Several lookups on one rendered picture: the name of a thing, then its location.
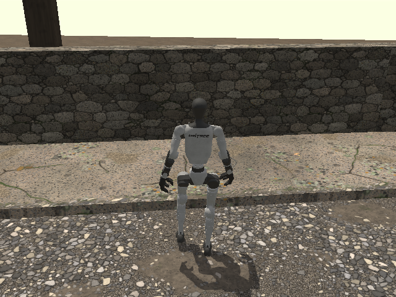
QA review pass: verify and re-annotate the robot left upper arm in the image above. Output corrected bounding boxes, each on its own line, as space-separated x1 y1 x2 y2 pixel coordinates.
168 124 186 160

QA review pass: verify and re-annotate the right robot forearm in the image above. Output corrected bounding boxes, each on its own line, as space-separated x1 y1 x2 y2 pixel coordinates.
222 150 233 174

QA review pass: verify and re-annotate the right robot hand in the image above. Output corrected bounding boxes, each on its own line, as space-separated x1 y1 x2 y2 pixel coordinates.
219 172 234 186

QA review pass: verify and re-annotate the left robot hand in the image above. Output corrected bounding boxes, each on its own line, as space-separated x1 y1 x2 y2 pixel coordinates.
159 177 173 193

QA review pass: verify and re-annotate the robot right upper arm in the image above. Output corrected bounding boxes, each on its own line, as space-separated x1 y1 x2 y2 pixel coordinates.
212 125 228 160

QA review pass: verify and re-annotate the left robot forearm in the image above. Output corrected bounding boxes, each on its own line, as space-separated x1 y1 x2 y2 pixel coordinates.
161 150 174 179

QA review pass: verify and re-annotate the robot left thigh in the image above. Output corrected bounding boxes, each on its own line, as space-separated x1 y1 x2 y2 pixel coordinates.
177 171 190 205

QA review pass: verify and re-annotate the right robot foot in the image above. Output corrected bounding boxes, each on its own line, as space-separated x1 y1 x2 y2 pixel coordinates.
203 241 212 256

